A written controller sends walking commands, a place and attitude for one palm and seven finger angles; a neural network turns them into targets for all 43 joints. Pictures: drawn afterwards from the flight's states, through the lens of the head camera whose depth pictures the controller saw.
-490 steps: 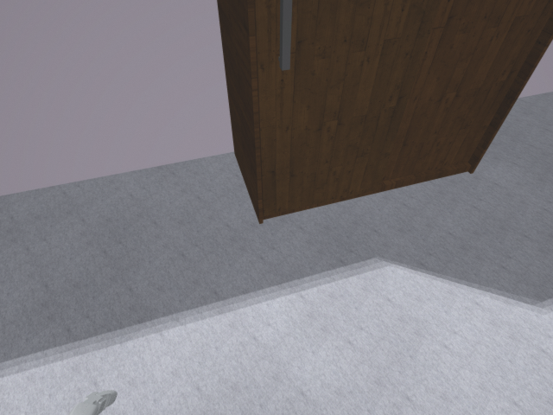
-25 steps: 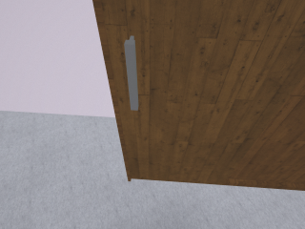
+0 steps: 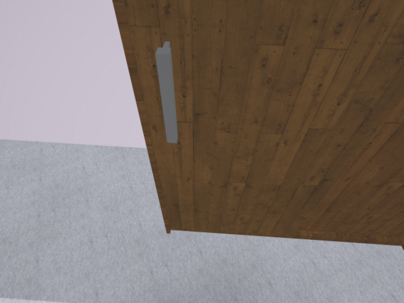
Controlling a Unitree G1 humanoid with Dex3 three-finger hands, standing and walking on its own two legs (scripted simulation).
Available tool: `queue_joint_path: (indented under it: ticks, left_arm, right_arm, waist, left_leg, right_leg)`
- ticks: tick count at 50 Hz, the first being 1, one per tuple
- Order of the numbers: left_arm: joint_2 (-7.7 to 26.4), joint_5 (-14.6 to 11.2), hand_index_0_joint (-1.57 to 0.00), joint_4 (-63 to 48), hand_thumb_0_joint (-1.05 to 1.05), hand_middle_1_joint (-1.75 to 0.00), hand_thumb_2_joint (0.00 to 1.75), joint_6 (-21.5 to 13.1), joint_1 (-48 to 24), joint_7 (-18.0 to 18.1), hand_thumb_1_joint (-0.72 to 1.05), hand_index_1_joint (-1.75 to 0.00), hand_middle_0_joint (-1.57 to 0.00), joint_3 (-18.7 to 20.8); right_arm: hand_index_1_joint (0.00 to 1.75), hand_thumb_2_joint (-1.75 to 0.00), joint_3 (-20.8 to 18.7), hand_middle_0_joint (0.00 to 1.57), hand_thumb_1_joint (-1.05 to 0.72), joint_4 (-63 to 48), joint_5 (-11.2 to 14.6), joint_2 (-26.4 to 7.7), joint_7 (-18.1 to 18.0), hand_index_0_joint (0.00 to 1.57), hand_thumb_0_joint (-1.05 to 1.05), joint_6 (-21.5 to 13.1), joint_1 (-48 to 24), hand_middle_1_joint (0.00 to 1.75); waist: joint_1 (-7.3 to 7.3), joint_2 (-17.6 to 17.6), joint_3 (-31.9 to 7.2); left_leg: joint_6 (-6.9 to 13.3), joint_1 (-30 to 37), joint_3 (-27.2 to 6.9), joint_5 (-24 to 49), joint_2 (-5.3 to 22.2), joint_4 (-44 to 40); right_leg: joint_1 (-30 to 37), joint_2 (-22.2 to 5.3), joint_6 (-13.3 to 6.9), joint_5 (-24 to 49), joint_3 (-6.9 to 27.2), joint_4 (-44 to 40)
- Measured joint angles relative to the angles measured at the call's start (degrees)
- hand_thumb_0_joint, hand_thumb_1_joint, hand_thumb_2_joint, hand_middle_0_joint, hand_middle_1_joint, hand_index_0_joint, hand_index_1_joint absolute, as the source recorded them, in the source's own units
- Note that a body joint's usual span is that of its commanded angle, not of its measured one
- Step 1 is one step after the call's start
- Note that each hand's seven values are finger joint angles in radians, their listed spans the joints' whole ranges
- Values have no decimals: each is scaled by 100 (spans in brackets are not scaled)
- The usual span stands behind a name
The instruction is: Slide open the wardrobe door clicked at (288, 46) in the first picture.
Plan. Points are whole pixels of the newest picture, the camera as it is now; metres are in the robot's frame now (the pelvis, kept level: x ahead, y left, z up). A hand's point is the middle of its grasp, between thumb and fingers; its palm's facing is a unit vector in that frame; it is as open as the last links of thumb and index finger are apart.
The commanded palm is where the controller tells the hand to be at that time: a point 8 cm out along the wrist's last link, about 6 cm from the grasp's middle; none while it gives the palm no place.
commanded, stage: look again from close up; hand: left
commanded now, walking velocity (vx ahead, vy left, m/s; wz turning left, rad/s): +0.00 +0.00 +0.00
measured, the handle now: (170, 97) +0.52 +0.11 +0.12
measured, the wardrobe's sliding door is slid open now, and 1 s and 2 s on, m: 0.00 0.00 0.00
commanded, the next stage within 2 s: raise the hand with hooked fingers in 0.58 s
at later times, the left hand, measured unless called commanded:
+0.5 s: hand out of the picture +0.02 +0.18 -0.17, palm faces +0.02 -0.97 -0.23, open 7.3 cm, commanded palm none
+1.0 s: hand (108, 269) +0.18 +0.18 +0.00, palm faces +0.00 -1.00 -0.04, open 8.0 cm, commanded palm +0.11 +0.25 -0.02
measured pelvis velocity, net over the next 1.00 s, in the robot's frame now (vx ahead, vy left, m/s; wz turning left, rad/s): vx -0.04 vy -0.02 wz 0.01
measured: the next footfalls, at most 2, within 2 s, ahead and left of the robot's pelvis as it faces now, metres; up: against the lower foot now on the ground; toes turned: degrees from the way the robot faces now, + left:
none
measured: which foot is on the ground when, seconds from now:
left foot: down 0.00-1.00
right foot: down 0.00-1.00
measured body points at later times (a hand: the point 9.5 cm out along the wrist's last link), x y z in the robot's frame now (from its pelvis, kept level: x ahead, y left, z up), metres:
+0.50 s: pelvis +0.00 -0.02 +0.00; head +0.01 -0.02 +0.45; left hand +0.02 +0.23 -0.15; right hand +0.04 -0.25 -0.15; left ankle +0.02 +0.12 -0.74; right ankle -0.04 -0.14 -0.74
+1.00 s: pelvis -0.04 -0.02 -0.04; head -0.01 -0.01 +0.41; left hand +0.17 +0.24 +0.00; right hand +0.16 -0.26 -0.09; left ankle +0.02 +0.12 -0.74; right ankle -0.04 -0.14 -0.74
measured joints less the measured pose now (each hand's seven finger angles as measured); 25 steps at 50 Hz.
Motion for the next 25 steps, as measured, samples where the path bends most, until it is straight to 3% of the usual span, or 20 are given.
queue_joint_path:
  ticks: [25]
  left_arm:
    - [181,-2,-20,43,0,-30,90,-30,-130,-27,91,-30,-20,73]
  right_arm:
    - [30,-90,-5,20,-91,137,-11,-102,-7,20,0,12,-166,30]
  waist:
    - [16,27,-37]
  left_leg:
    - [-132,129,-100,86,101,-166]
  right_leg:
    - [146,116,-127,42,-97,-148]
